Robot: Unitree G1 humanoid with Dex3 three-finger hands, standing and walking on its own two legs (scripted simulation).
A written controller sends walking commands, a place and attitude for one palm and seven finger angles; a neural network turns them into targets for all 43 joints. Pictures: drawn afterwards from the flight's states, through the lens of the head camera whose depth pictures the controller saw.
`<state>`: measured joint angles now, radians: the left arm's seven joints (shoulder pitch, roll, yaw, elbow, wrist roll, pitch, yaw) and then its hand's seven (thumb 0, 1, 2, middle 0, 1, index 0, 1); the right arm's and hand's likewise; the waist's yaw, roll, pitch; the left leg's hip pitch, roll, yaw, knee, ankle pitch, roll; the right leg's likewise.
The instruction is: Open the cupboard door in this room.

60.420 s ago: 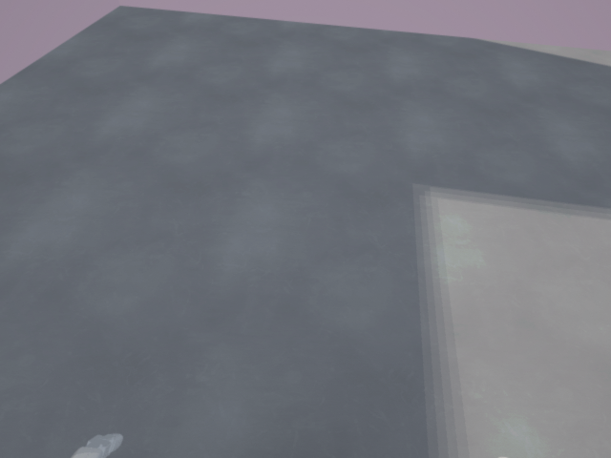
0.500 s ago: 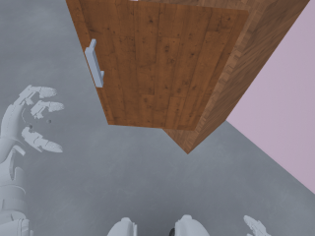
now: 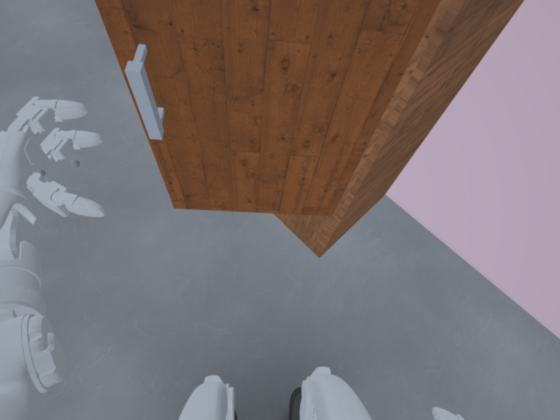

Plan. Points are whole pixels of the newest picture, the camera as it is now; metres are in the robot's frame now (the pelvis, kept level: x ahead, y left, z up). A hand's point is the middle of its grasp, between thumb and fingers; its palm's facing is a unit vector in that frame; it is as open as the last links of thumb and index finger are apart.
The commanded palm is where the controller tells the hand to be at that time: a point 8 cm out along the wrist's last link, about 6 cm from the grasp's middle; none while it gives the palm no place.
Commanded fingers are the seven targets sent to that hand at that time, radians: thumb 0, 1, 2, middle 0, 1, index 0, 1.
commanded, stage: move the hooked fingers beside the handle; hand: left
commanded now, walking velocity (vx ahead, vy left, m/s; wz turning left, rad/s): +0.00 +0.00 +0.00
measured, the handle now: (149, 95) +0.58 +0.20 +0.06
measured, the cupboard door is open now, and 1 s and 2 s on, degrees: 45 45 45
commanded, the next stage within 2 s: slide the fingers in behind the handle in 1.32 s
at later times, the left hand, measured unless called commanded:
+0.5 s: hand (91, 119) +0.51 +0.26 +0.07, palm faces -0.04 -1.00 +0.00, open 14.0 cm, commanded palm +0.51 +0.30 +0.06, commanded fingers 0.00 -0.50 0.30 -0.30 -1.20 -0.30 -1.20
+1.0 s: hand (87, 123) +0.50 +0.27 +0.07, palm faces -0.04 -1.00 +0.00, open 14.0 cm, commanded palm +0.50 +0.30 +0.06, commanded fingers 0.00 -0.50 0.30 -0.30 -1.20 -0.30 -1.20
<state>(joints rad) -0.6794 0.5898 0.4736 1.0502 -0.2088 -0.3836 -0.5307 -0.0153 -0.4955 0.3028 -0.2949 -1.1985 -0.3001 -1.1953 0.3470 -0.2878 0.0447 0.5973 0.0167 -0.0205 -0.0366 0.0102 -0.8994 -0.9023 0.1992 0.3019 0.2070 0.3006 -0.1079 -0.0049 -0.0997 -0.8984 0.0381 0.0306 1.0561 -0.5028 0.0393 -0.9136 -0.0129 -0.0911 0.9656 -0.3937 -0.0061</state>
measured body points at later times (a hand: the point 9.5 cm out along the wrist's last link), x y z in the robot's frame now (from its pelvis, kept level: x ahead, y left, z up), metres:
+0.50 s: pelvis +0.00 +0.01 -0.01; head +0.16 +0.04 +0.41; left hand +0.51 +0.32 +0.07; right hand -0.01 -0.27 -0.11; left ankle +0.00 +0.09 -0.67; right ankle +0.03 -0.12 -0.67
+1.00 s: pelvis +0.01 +0.01 +0.00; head +0.15 +0.05 +0.42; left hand +0.50 +0.32 +0.07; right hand +0.01 -0.26 -0.10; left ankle +0.00 +0.09 -0.67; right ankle +0.03 -0.12 -0.67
